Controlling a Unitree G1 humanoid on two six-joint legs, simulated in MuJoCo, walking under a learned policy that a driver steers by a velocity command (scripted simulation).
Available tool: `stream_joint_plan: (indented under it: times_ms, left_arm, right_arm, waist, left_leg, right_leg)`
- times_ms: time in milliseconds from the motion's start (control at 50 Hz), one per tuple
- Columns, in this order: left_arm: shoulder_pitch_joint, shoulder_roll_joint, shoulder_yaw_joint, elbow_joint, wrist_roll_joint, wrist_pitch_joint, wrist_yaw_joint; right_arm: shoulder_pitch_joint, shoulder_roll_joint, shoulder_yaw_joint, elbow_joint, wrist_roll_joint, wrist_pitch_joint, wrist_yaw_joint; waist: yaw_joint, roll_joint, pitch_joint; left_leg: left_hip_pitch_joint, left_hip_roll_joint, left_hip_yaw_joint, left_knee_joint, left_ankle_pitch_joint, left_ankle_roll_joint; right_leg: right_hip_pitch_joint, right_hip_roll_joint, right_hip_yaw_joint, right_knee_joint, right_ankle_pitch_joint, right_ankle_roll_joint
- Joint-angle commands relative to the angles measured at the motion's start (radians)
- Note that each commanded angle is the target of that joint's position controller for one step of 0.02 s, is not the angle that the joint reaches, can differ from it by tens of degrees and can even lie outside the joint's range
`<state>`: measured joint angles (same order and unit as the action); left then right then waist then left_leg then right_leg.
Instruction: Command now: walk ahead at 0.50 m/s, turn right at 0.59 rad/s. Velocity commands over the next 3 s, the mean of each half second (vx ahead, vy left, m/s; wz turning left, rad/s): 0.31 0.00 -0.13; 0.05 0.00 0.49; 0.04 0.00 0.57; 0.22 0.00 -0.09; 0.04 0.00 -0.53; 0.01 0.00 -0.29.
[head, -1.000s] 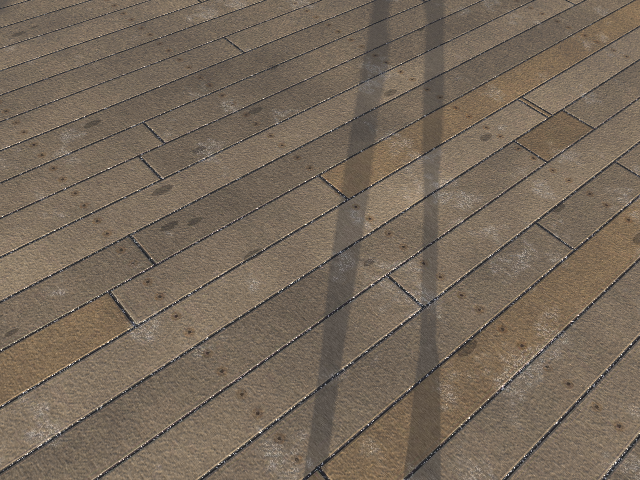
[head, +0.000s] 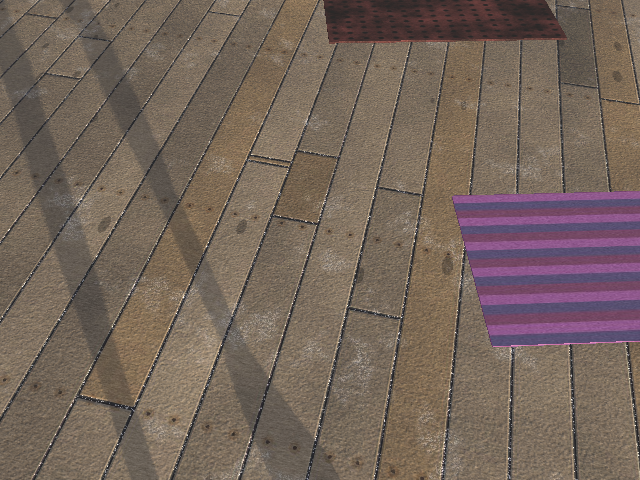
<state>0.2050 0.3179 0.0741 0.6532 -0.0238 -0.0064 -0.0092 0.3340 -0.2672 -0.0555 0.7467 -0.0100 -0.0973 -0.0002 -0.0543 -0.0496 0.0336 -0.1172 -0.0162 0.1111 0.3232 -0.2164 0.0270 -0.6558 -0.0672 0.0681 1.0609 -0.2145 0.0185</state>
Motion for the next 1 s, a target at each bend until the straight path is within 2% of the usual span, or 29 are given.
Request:
stream_joint_plan:
  times_ms: [20, 120, 160, 200, 220, 240, 260, 280, 300, 320, 340, 360, 380, 400, 440, 480, 560, 660, 700, 720, 740, 760, 780, 800, 820, 840, 860, 920, 1000]
  left_arm:
    - [-0.056, 0.019, -0.001, -0.079, 0.001, -0.015, -0.014]
    - [-0.2, 0.001, -0.013, -0.121, -0.002, -0.028, -0.045]
    - [-0.227, -0.003, -0.013, -0.14, 0.007, -0.034, -0.051]
    - [-0.131, 0.037, 0.008, -0.123, 0.024, -0.043, -0.049]
    - [0.006, 0.076, 0.03, -0.08, 0.029, -0.046, -0.042]
    - [0.113, 0.137, 0.048, -0.05, 0.041, -0.041, -0.022]
    - [0.167, 0.217, 0.047, -0.043, 0.072, -0.032, 0.001]
    - [0.189, 0.18, 0.035, -0.065, 0.07, -0.032, -0.001]
    - [0.149, 0.139, 0.027, -0.056, 0.055, -0.03, -0.006]
    - [0.076, 0.111, 0.016, -0.037, 0.035, -0.037, -0.008]
    - [0.02, 0.069, 0.004, -0.026, 0.028, -0.045, -0.008]
    - [-0.031, 0.045, -0.002, -0.019, 0.03, -0.05, -0.009]
    - [-0.064, 0.037, -0.003, -0.012, 0.043, -0.055, -0.011]
    - [-0.097, 0.037, -0.002, -0.006, 0.054, -0.063, -0.011]
    - [-0.137, 0.064, 0.008, 0.009, 0.057, -0.068, -0.001]
    - [-0.134, 0.079, 0.015, 0.03, 0.051, -0.06, 0.017]
    - [-0.13, 0.096, 0.022, 0.057, 0.045, -0.03, 0.041]
    - [-0.11, 0.135, 0.037, 0.084, 0.024, 0.003, 0.036]
    - [-0.123, 0.145, 0.041, 0.091, 0.005, 0.012, 0.036]
    - [-0.107, 0.133, 0.04, 0.103, -0.004, 0.015, 0.036]
    - [-0.048, 0.101, 0.035, 0.128, 0.002, 0.016, 0.032]
    - [-0.055, 0.049, 0.02, 0.094, 0.05, 0.011, 0.026]
    - [-0.16, 0.06, 0.019, 0.052, 0.053, 0.01, 0.034]
    - [-0.192, 0.092, 0.03, 0.053, 0.035, 0.013, 0.035]
    - [-0.183, 0.083, 0.031, 0.059, 0.019, 0.016, 0.038]
    - [-0.161, 0.083, 0.033, 0.077, 0.022, 0.018, 0.047]
    - [-0.156, 0.099, 0.039, 0.08, 0.029, 0.019, 0.054]
    - [-0.136, 0.075, 0.034, 0.09, 0.02, 0.013, 0.051]
    - [-0.167, 0.055, 0.024, 0.086, 0.018, 0.012, 0.046]
  right_arm:
    - [-0.059, -0.163, -0.043, -0.05, 0.003, -0.01, -0.006]
    - [-0.016, -0.202, -0.053, -0.002, 0.02, 0.008, -0.011]
    - [0.007, -0.206, -0.052, 0.025, 0.033, 0.022, -0.008]
    - [0.001, -0.235, -0.055, 0.041, 0.047, 0.031, -0.01]
    - [-0.018, -0.233, -0.05, 0.045, 0.052, 0.033, -0.01]
    - [-0.009, -0.197, -0.034, 0.039, 0.04, 0.025, -0.01]
    - [0.083, -0.07, 0.01, 0.017, -0.011, 0.014, 0.009]
    - [0.157, -0.122, 0.01, 0.068, 0.029, 0.011, 0.013]
    - [0.037, -0.21, -0.021, 0.054, 0.064, 0.018, 0.011]
    - [-0.033, -0.183, -0.014, 0.022, 0.064, 0.025, 0.004]
    - [-0.046, -0.161, -0.013, 0.036, 0.045, 0.037, -0.009]
    - [-0.014, -0.155, -0.018, 0.049, 0.033, 0.059, -0.017]
    - [0.03, -0.138, -0.019, 0.067, 0.03, 0.082, -0.022]
    - [0.055, -0.117, -0.019, 0.072, 0.03, 0.099, -0.029]
    - [0.035, -0.114, -0.025, 0.049, 0.026, 0.12, -0.041]
    - [-0.017, -0.11, -0.025, 0.02, 0.019, 0.131, -0.041]
    - [-0.11, -0.108, -0.026, -0.03, 0.021, 0.144, -0.023]
    - [-0.169, -0.121, -0.035, -0.082, 0.021, 0.155, 0.004]
    - [-0.143, -0.117, -0.039, -0.084, 0.021, 0.156, 0.015]
    - [-0.118, -0.126, -0.046, -0.078, 0.018, 0.154, 0.015]
    - [-0.083, -0.18, -0.064, -0.073, 0.014, 0.15, 0.006]
    - [-0.054, -0.314, -0.097, -0.086, 0.012, 0.146, -0.016]
    - [-0.049, -0.31, -0.088, -0.106, -0.019, 0.127, -0.008]
    - [-0.048, -0.271, -0.078, -0.104, -0.022, 0.104, 0.003]
    - [-0.09, -0.254, -0.076, -0.103, -0.008, 0.088, 0.0]
    - [-0.137, -0.223, -0.069, -0.11, 0.013, 0.084, -0.005]
    - [-0.171, -0.202, -0.061, -0.117, 0.026, 0.088, -0.014]
    - [-0.17, -0.201, -0.059, -0.13, 0.017, 0.097, -0.028]
    - [-0.162, -0.225, -0.069, -0.134, 0.021, 0.111, -0.039]
  waist:
    - [0.01, 0.122, 0.008]
    - [-0.034, 0.106, 0.054]
    - [-0.023, 0.099, 0.064]
    - [0.052, 0.138, -0.018]
    - [0.136, 0.126, -0.094]
    - [0.184, 0.095, -0.174]
    - [0.123, -0.183, -0.342]
    - [0.165, -0.143, -0.586]
    - [0.186, -0.045, -0.478]
    - [0.142, -0.041, -0.312]
    - [0.106, 0.005, -0.219]
    - [0.06, -0.007, -0.178]
    - [0.028, -0.023, -0.167]
    - [0.007, -0.032, -0.158]
    - [-0.004, -0.053, -0.124]
    - [0.012, -0.052, -0.112]
    - [0.045, -0.047, -0.079]
    - [0.065, -0.046, -0.071]
    - [0.038, -0.046, -0.084]
    - [0.025, -0.031, -0.09]
    - [0.027, 0.061, -0.095]
    - [0.056, 0.357, -0.11]
    - [-0.004, 0.358, -0.138]
    - [-0.016, 0.223, -0.16]
    - [0.015, 0.186, -0.145]
    - [0.037, 0.144, -0.137]
    - [0.052, 0.152, -0.135]
    - [0.063, 0.167, -0.165]
    - [0.041, 0.182, -0.154]
  left_leg:
    - [0.074, 0.271, -0.135, -0.163, 0.252, 0.148]
    - [0.122, 0.279, -0.014, -0.16, 0.298, 0.119]
    - [0.135, 0.288, -0.004, -0.1, 0.524, 0.115]
    - [0.16, 0.279, 0.0, 0.05, 0.852, 0.094]
    - [0.12, 0.243, 0.024, 0.202, 0.886, 0.065]
    - [-0.038, 0.189, 0.032, 0.393, 0.704, 0.019]
    - [-0.406, 0.04, 0.007, 0.803, -0.322, -0.052]
    - [-0.44, -0.026, -0.253, 1.024, -0.539, -0.069]
    - [-0.474, 0.029, -0.284, 1.026, -0.475, -0.066]
    - [-0.527, 0.069, -0.233, 0.944, -0.406, -0.067]
    - [-0.51, 0.101, -0.21, 0.887, -0.343, -0.08]
    - [-0.425, 0.12, -0.202, 0.85, -0.291, -0.092]
    - [-0.323, 0.117, -0.192, 0.839, -0.242, -0.105]
    - [-0.276, 0.112, -0.179, 0.817, -0.216, -0.117]
    - [-0.286, 0.109, -0.161, 0.762, -0.181, -0.127]
    - [-0.314, 0.126, -0.16, 0.693, -0.109, -0.122]
    - [-0.321, 0.138, -0.132, 0.569, -0.052, -0.103]
    - [-0.308, 0.117, -0.08, 0.432, -0.134, -0.067]
    - [-0.236, 0.088, -0.042, 0.293, -0.08, -0.035]
    - [-0.169, 0.062, -0.033, 0.192, 0.011, -0.01]
    - [-0.077, 0.075, -0.107, 0.086, 0.221, 0.032]
    - [0.09, 0.303, -0.423, 0.081, 0.662, 0.148]
    - [0.096, 0.418, -0.614, 0.042, 0.699, 0.333]
    - [0.099, 0.378, -0.547, 0.035, 0.667, 0.33]
    - [0.097, 0.323, -0.47, 0.046, 0.611, 0.276]
    - [0.09, 0.286, -0.428, 0.052, 0.562, 0.228]
    - [0.068, 0.27, -0.411, 0.05, 0.547, 0.207]
    - [0.059, 0.235, -0.395, 0.049, 0.56, 0.204]
    - [0.032, 0.219, -0.436, 0.05, 0.422, 0.203]
  right_leg:
    - [-0.086, -0.035, 0.013, -0.139, 0.13, 0.005]
    - [-0.022, -0.016, -0.07, -0.361, 0.219, -0.031]
    - [0.048, 0.023, -0.092, -0.434, 0.152, -0.062]
    - [0.226, 0.093, -0.122, -0.495, 0.11, -0.106]
    - [0.425, 0.119, -0.131, -0.581, 0.227, -0.138]
    - [0.674, 0.049, -0.065, -0.576, 0.503, -0.166]
    - [1.081, -0.29, 0.282, -0.445, 1.059, -0.322]
    - [1.122, -0.431, 0.495, -0.507, 1.004, -0.444]
    - [0.998, -0.348, 0.33, -0.554, 0.951, -0.388]
    - [0.865, -0.29, 0.224, -0.595, 0.841, -0.333]
    - [0.733, -0.25, 0.167, -0.643, 0.754, -0.298]
    - [0.607, -0.227, 0.112, -0.693, 0.703, -0.283]
    - [0.497, -0.213, 0.061, -0.738, 0.676, -0.276]
    - [0.434, -0.211, 0.023, -0.767, 0.659, -0.283]
    - [0.386, -0.213, -0.036, -0.804, 0.6, -0.287]
    - [0.4, -0.218, -0.07, -0.828, 0.468, -0.281]
    - [0.424, -0.233, -0.104, -0.859, 0.215, -0.271]
    - [0.526, -0.281, -0.111, -0.784, 0.229, -0.248]
    - [0.545, -0.272, -0.139, -0.701, 0.271, -0.204]
    - [0.528, -0.243, -0.169, -0.633, 0.242, -0.16]
    - [0.474, -0.175, -0.223, -0.497, 0.149, -0.085]
    - [0.209, -0.033, -0.311, -0.206, -0.201, 0.02]
    - [0.029, 0.082, -0.159, 0.02, -0.482, 0.06]
    - [0.002, 0.065, -0.054, 0.123, -0.456, 0.048]
    - [-0.017, 0.047, -0.026, 0.126, -0.368, 0.033]
    - [-0.024, 0.035, -0.011, 0.092, -0.302, 0.031]
    - [-0.004, 0.031, -0.002, 0.067, -0.249, 0.035]
    - [0.061, 0.064, -0.006, -0.011, -0.168, 0.052]
    - [0.126, 0.081, 0.009, -0.206, -0.139, 0.072]
